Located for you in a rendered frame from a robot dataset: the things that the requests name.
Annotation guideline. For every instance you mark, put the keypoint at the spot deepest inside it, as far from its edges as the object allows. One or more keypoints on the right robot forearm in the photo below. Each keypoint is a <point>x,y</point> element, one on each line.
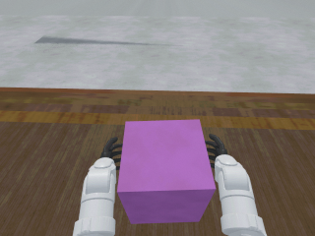
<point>238,208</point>

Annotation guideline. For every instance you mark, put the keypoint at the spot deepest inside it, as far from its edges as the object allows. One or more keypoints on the carton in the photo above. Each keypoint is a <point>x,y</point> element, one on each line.
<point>165,174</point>

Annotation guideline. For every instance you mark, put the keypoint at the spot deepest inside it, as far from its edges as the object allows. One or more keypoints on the robot right hand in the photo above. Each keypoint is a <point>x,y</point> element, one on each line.
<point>218,149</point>

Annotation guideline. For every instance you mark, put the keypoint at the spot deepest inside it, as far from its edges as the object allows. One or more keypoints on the left robot forearm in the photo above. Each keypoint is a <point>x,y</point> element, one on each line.
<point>97,201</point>

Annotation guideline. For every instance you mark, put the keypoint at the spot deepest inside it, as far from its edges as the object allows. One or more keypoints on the robot left hand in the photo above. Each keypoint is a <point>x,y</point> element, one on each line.
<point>109,153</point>

